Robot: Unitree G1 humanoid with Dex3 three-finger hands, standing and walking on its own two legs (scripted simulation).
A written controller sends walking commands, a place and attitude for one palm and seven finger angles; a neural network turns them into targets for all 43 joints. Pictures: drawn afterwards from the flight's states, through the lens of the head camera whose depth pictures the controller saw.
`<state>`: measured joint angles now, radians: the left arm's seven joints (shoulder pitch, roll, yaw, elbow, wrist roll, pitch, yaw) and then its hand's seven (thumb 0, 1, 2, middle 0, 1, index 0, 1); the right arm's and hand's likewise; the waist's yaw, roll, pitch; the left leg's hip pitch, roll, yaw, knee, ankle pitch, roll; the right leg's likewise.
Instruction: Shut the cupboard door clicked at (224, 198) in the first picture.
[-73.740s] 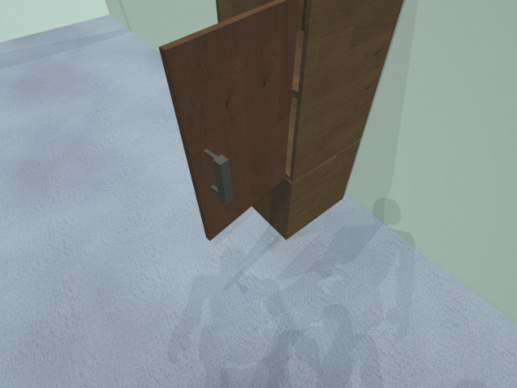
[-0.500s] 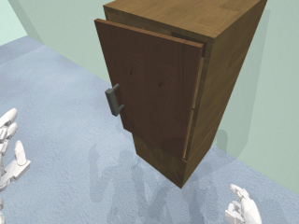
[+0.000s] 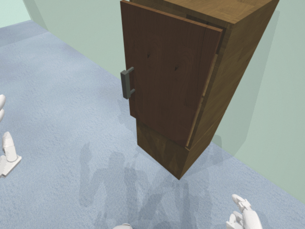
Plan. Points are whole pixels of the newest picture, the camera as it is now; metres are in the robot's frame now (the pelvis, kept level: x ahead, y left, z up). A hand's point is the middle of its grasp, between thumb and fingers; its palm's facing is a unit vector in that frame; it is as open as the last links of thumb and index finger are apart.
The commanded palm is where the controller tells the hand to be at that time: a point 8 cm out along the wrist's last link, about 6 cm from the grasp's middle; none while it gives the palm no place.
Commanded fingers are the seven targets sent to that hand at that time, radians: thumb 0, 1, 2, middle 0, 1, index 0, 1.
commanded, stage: step back with the hand held close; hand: left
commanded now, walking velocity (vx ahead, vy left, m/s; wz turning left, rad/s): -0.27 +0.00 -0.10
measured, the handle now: (129, 82) +0.71 +0.14 -0.06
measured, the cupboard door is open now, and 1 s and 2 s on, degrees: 7 7 7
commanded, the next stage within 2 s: stop stepping back and stand still in 0.36 s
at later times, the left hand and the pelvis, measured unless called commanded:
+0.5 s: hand out of the picture +0.04 +0.28 +0.18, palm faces +0.47 -0.74 -0.48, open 7.4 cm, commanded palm +0.00 +0.32 +0.19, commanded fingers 0.00 0.90 0.90 -0.20 -0.30 -0.20 -0.30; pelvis -0.13 +0.01 -0.01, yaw +3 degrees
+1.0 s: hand out of the picture +0.00 +0.26 +0.20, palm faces +0.35 -0.79 -0.51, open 7.4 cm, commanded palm -0.06 +0.31 +0.19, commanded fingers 0.00 0.90 0.90 -0.20 -0.30 -0.20 -0.30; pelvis -0.22 +0.02 +0.01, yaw -5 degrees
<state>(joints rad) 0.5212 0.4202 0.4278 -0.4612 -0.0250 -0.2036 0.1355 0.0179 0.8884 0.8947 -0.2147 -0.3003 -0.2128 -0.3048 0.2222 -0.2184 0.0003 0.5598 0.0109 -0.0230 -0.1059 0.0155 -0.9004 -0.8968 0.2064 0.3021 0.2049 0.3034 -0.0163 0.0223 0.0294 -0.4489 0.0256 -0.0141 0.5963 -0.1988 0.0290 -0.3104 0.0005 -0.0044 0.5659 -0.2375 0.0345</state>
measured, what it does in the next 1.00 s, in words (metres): walks backwards: right foot, then left foot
